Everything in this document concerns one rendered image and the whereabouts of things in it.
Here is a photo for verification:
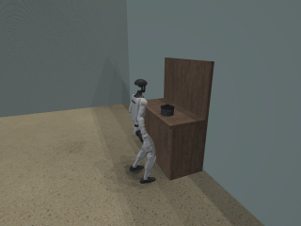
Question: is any robot right hand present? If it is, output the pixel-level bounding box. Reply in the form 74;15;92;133
143;139;152;154

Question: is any robot right forearm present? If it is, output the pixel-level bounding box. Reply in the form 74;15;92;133
138;118;149;141

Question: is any table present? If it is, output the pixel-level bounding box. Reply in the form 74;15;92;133
140;57;214;181

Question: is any right robot shin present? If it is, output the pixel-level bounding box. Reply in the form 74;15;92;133
144;155;156;180

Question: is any left robot shin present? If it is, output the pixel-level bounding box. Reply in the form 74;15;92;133
133;145;146;168

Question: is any left robot upper arm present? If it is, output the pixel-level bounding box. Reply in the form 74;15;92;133
128;94;135;114

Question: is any robot shin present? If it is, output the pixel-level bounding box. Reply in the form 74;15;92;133
133;145;146;168
144;155;156;180

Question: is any pot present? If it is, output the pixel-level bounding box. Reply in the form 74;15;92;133
161;108;174;117

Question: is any right robot upper arm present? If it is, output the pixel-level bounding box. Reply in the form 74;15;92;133
136;98;148;122

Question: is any lid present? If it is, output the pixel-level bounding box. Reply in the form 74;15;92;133
160;105;174;110

